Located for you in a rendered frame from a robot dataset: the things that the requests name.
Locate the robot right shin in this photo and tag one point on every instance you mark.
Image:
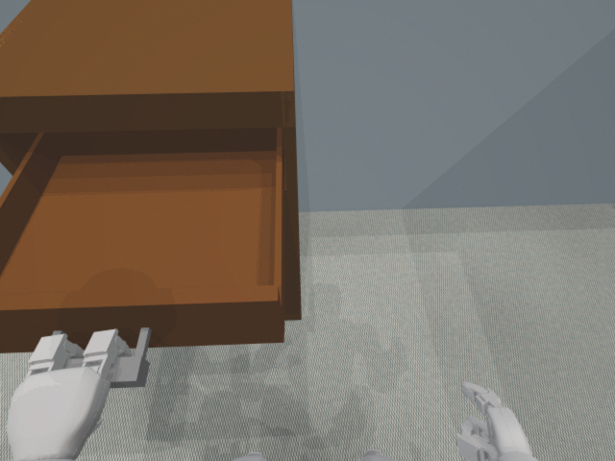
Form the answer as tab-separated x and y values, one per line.
372	452

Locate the cabinet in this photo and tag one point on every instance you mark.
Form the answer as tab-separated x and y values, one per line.
145	65

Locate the robot left hand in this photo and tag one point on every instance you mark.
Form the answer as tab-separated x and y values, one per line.
54	410

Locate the handle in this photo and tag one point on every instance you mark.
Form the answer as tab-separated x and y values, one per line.
126	372

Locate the drawer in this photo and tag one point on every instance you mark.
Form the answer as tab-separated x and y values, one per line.
179	231

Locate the robot right hand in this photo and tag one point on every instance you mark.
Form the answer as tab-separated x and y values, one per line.
500	434

